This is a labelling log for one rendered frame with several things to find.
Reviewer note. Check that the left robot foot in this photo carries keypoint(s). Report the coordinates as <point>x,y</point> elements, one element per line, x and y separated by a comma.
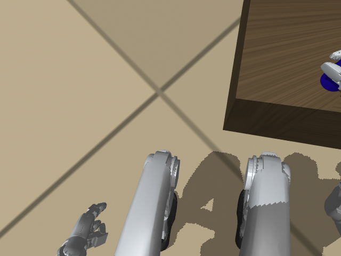
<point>170,220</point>

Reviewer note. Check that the can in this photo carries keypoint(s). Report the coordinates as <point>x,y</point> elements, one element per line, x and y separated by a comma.
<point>328,83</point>

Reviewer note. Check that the left robot hand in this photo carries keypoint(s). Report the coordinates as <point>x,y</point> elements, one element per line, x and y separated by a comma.
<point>85,226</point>

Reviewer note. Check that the right robot arm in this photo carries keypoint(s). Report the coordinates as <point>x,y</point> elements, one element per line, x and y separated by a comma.
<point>332,206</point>

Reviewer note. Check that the right robot foot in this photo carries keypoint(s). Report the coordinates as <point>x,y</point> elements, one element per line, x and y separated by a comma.
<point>240,217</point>

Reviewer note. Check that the left robot arm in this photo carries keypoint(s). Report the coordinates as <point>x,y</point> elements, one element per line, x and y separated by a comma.
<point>73,246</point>

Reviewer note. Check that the right robot hand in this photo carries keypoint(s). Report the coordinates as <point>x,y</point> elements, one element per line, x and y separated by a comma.
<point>333,71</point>

